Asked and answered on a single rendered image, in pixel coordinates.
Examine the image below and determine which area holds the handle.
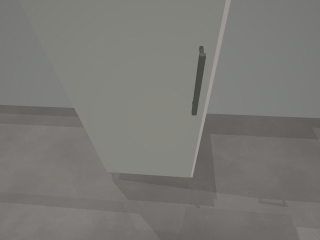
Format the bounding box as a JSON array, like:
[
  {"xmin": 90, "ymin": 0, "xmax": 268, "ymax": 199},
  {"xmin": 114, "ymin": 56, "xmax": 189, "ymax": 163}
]
[{"xmin": 191, "ymin": 46, "xmax": 206, "ymax": 116}]

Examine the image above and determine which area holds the fridge door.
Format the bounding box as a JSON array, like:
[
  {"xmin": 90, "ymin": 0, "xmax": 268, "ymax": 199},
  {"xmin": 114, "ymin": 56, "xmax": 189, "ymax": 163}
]
[{"xmin": 19, "ymin": 0, "xmax": 226, "ymax": 178}]

